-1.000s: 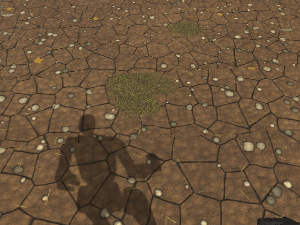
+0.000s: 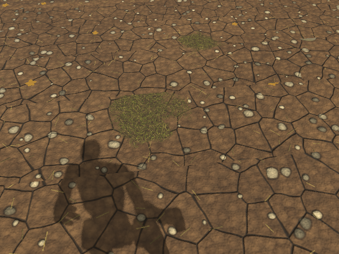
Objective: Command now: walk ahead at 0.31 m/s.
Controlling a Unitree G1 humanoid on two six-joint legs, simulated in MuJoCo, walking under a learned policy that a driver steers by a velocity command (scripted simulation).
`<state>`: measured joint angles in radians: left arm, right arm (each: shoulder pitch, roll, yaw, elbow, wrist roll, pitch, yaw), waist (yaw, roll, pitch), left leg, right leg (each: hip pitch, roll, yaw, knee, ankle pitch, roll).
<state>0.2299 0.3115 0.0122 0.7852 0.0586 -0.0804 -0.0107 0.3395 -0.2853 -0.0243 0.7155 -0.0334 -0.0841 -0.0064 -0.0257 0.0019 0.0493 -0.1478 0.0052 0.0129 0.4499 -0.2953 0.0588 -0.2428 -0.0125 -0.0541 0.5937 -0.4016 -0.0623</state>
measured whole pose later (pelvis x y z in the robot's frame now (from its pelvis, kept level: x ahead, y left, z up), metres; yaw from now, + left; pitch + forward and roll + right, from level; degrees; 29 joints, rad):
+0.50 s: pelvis +0.21 -0.02 -0.04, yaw +0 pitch +1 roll -3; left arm 0.67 0.18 -0.04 0.97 0.11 -0.10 -0.03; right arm 0.08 -0.19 0.03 0.70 -0.09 -0.05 0.07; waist 0.14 0.04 -0.01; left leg -0.64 0.11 -0.05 0.59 0.45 0.03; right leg 0.07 0.07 -0.06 0.52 -0.60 -0.05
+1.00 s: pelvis +0.55 +0.02 -0.18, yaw +0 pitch +1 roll +3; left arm 0.02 0.25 -0.04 0.76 0.07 -0.06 -0.08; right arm 0.46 -0.22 -0.02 0.99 -0.08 -0.10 0.07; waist -0.08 -0.06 0.00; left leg 0.00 -0.04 0.10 0.34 -0.34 0.02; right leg -0.65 -0.08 0.04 0.63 0.06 -0.09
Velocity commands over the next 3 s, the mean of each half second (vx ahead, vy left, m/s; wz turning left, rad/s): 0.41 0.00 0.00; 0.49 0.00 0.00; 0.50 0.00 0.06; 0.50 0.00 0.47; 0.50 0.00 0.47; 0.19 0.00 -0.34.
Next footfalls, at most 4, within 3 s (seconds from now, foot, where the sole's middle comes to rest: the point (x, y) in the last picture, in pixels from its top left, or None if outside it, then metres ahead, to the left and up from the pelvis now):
0.06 right None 0.06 -0.12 -0.78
0.64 left None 0.49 0.14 -0.95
1.08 right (192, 201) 0.81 -0.11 -0.95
1.62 left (146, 178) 0.94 0.12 -0.95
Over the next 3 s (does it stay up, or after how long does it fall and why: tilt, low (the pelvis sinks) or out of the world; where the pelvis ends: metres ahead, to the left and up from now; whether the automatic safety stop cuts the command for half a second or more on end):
stays up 1.54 0.28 -0.35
